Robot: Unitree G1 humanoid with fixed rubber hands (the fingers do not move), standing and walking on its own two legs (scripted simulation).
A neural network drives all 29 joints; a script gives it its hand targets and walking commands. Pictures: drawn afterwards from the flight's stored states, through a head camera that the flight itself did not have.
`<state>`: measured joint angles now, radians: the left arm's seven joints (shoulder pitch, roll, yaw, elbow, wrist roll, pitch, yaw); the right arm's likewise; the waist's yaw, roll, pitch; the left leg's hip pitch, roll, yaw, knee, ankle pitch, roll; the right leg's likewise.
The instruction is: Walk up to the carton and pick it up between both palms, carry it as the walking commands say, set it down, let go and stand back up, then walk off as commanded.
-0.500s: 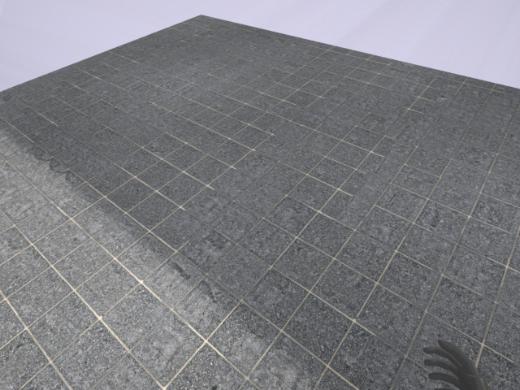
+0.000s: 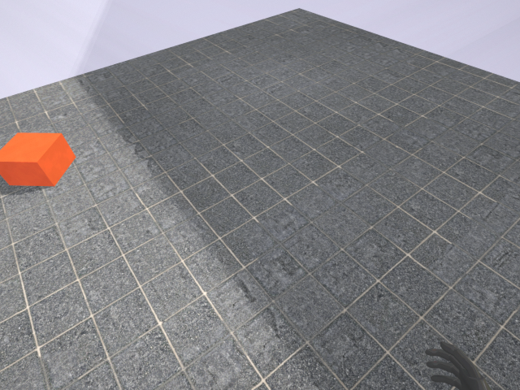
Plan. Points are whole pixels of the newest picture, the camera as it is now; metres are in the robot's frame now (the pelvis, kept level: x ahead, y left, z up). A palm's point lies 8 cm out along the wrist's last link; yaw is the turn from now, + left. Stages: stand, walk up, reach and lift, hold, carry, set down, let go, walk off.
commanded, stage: walk up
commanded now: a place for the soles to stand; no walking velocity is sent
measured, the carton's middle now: (35, 159) +1.46 +1.36 -0.64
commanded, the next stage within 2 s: none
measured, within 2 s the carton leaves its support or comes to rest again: neither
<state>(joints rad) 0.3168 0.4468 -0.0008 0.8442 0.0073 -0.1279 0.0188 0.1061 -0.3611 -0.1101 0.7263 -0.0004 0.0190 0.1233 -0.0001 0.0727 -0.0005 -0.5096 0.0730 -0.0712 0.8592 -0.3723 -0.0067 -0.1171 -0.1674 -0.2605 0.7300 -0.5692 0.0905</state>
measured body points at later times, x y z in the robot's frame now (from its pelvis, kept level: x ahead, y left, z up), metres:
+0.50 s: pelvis +0.19 +0.11 +0.00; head +0.20 +0.10 +0.45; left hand +0.19 +0.45 -0.08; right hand +0.41 -0.14 -0.09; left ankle +0.21 +0.27 -0.70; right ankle +0.13 -0.07 -0.70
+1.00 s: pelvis +0.34 +0.24 +0.00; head +0.36 +0.23 +0.45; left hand +0.27 +0.58 -0.08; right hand +0.60 +0.03 -0.10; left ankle +0.33 +0.41 -0.69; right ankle +0.32 +0.07 -0.70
